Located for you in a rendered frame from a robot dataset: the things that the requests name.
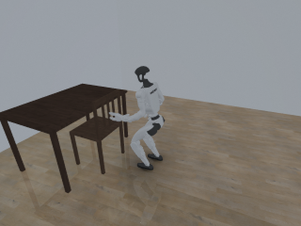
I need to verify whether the table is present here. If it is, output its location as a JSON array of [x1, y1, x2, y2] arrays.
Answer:
[[0, 84, 128, 193]]

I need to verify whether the chair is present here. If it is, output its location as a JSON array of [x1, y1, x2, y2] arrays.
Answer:
[[69, 89, 125, 174]]

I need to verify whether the robot left forearm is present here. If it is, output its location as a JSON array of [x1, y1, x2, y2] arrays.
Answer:
[[121, 111, 143, 122]]

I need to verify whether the robot left hand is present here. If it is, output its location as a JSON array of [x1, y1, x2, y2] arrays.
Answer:
[[109, 112, 130, 121]]

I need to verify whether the right robot upper arm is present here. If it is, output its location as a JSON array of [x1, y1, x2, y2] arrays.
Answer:
[[152, 82, 165, 104]]

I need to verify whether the humanoid robot torso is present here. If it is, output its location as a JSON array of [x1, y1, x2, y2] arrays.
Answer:
[[141, 84, 164, 131]]

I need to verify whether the robot left shin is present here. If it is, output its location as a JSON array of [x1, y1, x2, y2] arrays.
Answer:
[[130, 142, 150, 167]]

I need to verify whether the left robot upper arm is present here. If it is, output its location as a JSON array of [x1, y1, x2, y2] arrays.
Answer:
[[135, 89, 146, 118]]

